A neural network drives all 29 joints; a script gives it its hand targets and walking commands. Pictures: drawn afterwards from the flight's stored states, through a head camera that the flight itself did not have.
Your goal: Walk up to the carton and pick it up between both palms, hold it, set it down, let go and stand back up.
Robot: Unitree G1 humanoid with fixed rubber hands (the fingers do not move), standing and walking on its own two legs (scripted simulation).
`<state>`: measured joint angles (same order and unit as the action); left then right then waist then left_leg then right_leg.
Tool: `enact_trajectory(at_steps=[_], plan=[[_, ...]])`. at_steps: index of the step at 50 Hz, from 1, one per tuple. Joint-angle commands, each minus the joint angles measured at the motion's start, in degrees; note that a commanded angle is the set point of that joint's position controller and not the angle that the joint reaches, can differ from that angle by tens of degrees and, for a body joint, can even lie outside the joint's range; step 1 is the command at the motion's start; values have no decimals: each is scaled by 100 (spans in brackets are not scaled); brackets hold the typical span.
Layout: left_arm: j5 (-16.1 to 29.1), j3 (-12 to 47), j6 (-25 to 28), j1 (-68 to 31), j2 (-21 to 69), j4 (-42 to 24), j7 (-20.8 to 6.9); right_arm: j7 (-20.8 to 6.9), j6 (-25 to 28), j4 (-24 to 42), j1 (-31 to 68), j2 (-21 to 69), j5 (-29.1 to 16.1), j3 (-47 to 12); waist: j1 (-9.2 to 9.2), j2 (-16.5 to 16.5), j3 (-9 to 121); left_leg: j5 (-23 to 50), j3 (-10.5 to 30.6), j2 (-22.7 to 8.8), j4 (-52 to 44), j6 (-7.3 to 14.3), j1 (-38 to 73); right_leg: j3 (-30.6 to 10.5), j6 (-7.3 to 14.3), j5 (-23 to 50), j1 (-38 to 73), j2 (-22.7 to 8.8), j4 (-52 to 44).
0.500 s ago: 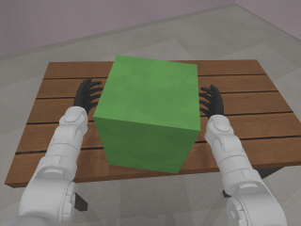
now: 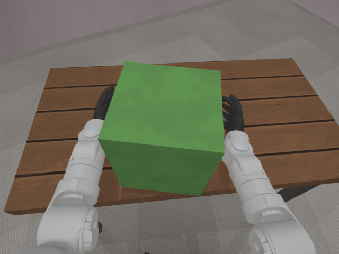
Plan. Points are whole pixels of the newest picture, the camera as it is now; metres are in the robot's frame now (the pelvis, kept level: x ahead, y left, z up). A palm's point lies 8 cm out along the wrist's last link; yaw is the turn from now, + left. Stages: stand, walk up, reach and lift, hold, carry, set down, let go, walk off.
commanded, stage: reach and lift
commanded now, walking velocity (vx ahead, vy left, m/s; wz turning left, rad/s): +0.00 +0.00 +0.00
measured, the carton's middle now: (166, 134) +0.37 +0.03 +0.04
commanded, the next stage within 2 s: none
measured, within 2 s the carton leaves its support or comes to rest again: leaves its support in 1.60 s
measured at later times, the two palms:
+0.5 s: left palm (105, 118) +0.40 +0.17 +0.07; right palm (234, 125) +0.38 -0.13 +0.07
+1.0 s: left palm (102, 128) +0.37 +0.17 +0.07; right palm (237, 135) +0.35 -0.13 +0.08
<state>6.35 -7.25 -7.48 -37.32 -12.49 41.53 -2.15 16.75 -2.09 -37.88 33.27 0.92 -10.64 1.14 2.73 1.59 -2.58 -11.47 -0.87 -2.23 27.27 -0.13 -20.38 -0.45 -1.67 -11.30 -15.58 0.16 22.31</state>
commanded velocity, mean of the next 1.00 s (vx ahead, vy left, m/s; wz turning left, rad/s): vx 0.00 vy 0.00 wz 0.00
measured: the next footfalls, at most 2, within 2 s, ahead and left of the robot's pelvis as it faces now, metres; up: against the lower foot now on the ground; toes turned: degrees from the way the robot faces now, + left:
none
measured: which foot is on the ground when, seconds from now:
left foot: down 0.00-1.00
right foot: down 0.00-1.00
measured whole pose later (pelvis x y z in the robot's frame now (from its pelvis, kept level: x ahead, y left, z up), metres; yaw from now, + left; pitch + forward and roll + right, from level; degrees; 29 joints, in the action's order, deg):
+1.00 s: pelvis +0.00 +0.01 +0.01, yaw +2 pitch -4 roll -1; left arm -11.3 -10.0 -11.0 -30.9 -2.9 36.6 -3.0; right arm 11.5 0.8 -38.8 26.4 5.5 1.4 13.2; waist 1.8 3.9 -3.3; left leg -9.9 -0.1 -0.4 21.5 0.6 -7.7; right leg 1.4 -2.4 -9.5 -1.6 -1.7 15.1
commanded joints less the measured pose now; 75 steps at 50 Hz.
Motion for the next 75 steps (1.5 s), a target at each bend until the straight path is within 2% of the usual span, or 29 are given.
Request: enact_trajectory(at_steps=[1, 3, 7, 9, 12, 15, 18, 20, 25, 26, 28, 29, 32, 34, 35, 36, 37, 41, 43, 46, 48, 50, 52, 56, 61, 66, 67, 71, 75], plan=[[13, 36, 452, -2550, -403, -1915, 71, 122, 584, 1964, 2441, -171, 422, 240, 141, -383, 4627, 2884, -250, 250, 271, -232, 2345, 365, -92, 2556, 749, 252, -16], [12, 203, 461, -2585, -251, -2135, 89, 94, 644, 1939, 2432, -181, 468, 328, 129, -722, 4676, 3069, -196, 172, 353, -316, 2639, 442, -23, 2263, 374, 271, -89], [-25, 361, 280, -2631, -32, -2433, 100, 42, 610, 1839, 2305, -85, 405, 145, 105, -929, 4455, 3417, -169, 101, 462, -381, 2979, 492, 61, 1945, 112, 314, -231], [-136, 407, 140, -2510, 39, -2356, 131, 8, 523, 1424, 2170, -200, 348, 151, 89, -1043, 4040, 3540, -87, 44, 390, -436, 3070, 499, 57, 1750, -46, 333, -287], [-191, 304, -64, -2362, -1, -2489, 147, 41, 441, 1377, 2138, -325, 186, 23, 111, -956, 3862, 3641, -105, 73, 382, -403, 3019, 390, 47, 1954, 220, 329, -279], [-155, 516, -71, -2852, 239, -2607, 135, 12, 371, 1504, 2542, -95, 127, -15, 90, -998, 3733, 3037, -147, 101, 189, -392, 2758, 406, 54, 1680, 225, 283, -363], [-223, 501, -107, -2814, 336, -2324, 146, -42, 321, 1578, 2619, 21, 268, 9, 90, -807, 3655, 2351, -181, 122, 88, -245, 2496, 374, 47, 1432, 321, 214, -353], [-276, 688, -86, -2950, 716, -2279, 97, -83, 339, 1546, 2741, 372, 324, -79, 184, -781, 3691, 2403, -195, 134, 83, -286, 2509, 362, 69, 1550, 387, 188, -346], [-881, 793, 110, -3110, 2471, -1781, -460, -533, 397, 1494, 2951, 2225, 1088, -351, 85, -233, 3797, 2104, -302, 268, -187, -225, 2443, 374, -55, 1791, 1103, 175, -484], [-983, 1049, 187, -3286, 3196, -1941, -634, -734, 443, 1582, 3048, 2855, 1228, -474, 107, -363, 4097, 2218, -345, 324, -229, -269, 2521, 381, -49, 1994, 1344, 174, -494], [-1276, 1304, 397, -3280, 4012, -1607, -936, -1110, 612, 1645, 3077, 3653, 1651, -894, 39, -266, 4364, 2643, -252, 332, -259, -331, 2712, 456, -85, 2249, 1694, 239, -525], [-1303, 1368, 482, -3220, 4152, -1587, -994, -1196, 675, 1650, 2966, 3681, 1712, -1078, 17, -256, 4436, 2805, -286, 361, -251, -387, 2760, 496, -91, 2315, 1803, 225, -522], [-1509, 1542, 532, -2830, 4316, -1516, -980, -1314, 837, 1329, 2732, 3566, 1699, -1163, 47, -687, 4181, 3506, -143, 268, -233, -539, 2865, 514, -23, 2242, 1801, 269, -535], [-1599, 1486, 414, -2675, 4261, -1384, -966, -1311, 835, 1019, 2650, 3409, 1626, -1140, 67, -641, 3478, 3488, -108, 201, -311, -520, 2818, 513, -5, 1924, 1621, 267, -632], [-1563, 1575, 372, -2739, 4278, -1568, -945, -1308, 875, 1215, 2768, 3423, 1527, -1293, -18, -587, 3430, 3530, -117, 230, -340, -505, 2865, 522, -13, 1943, 1678, 281, -637], [-1585, 1580, 307, -2547, 4313, -1654, -931, -1321, 871, 963, 2633, 3324, 1450, -1266, 41, -727, 3129, 3623, -100, 199, -399, -506, 2777, 563, -6, 1918, 1657, 287, -647], [-1539, 1630, 240, -2691, 4331, -1742, -941, -1290, 842, 967, 2604, 3368, 1391, -1374, 70, -591, 2839, 3505, -156, 238, -409, -529, 2701, 578, -11, 1853, 1662, 270, -725], [-1392, 1878, 32, -3163, 4471, -1909, -898, -1319, 784, 1157, 3104, 3476, 1119, -1533, 22, -660, 2344, 2791, -145, 251, -618, -467, 2369, 503, -6, 1389, 1665, 189, -754], [-1526, 1873, -45, -3105, 4584, -1670, -911, -1304, 748, 1113, 3298, 3585, 1206, -1502, 48, -703, 2205, 2436, -167, 263, -729, -422, 2301, 477, 25, 1160, 1546, 169, -834], [-1409, 2082, 47, -3541, 4744, -1979, -916, -1365, 790, 1307, 3523, 3731, 1281, -1501, 75, -723, 2854, 2088, -184, 255, -821, -415, 2363, 470, 52, 1015, 1633, 153, -824], [-1499, 1922, 162, -3721, 4696, -1505, -928, -1360, 778, 1022, 3666, 3741, 1476, -1330, 57, -483, 2741, 1665, -158, 236, -918, -334, 2159, 462, 51, 723, 1517, 149, -879], [-1440, 2033, 308, -3850, 4946, -1860, -917, -1361, 842, 1297, 3542, 3901, 1567, -1380, 136, -639, 3403, 1807, -204, 256, -916, -404, 2420, 484, 54, 1052, 1671, 148, -826], [-1681, 1642, 373, -3628, 4827, -1156, -973, -1330, 815, 842, 3480, 3898, 1750, -1200, 43, -498, 3001, 1531, -241, 291, -1038, -316, 2131, 423, 5, 1040, 1740, 107, -851], [-1768, 1398, 551, -3359, 4721, -963, -1057, -1290, 948, 895, 3315, 3930, 1804, -1253, 26, -179, 3371, 1794, -246, 316, -986, -289, 2159, 433, -50, 1564, 2148, 123, -838], [-1826, 1268, 740, -3785, 4545, -744, -1083, -1233, 1017, 594, 3270, 3978, 1862, -1154, 77, -170, 3091, 1399, -253, 347, -1057, -195, 1985, 446, -80, 1380, 1930, 76, -820], [-1654, 1598, 780, -3728, 4779, -1119, -1041, -1208, 1080, 1045, 3466, 4155, 1605, -1527, 25, -376, 3403, 2146, -239, 357, -884, -279, 2236, 459, -110, 1945, 1998, 141, -742], [-1547, 1754, 796, -3802, 4881, -1274, -1015, -1190, 1091, 1131, 3421, 4245, 1556, -1649, 131, -388, 3581, 2245, -167, 347, -801, -319, 2309, 508, -97, 2042, 1993, 161, -737], [-1392, 2012, 609, -3666, 4882, -1373, -931, -1157, 891, 1084, 3351, 4120, 1268, -1891, 188, -487, 3253, 2427, -108, 336, -713, -346, 2351, 496, -89, 1960, 1697, 180, -736], [-1220, 2370, 430, -3631, 5012, -2073, -832, -1130, 793, 1630, 3584, 4078, 821, -2330, 34, -594, 3749, 2972, -21, 291, -624, -354, 2691, 430, -71, 2219, 1713, 213, -698]])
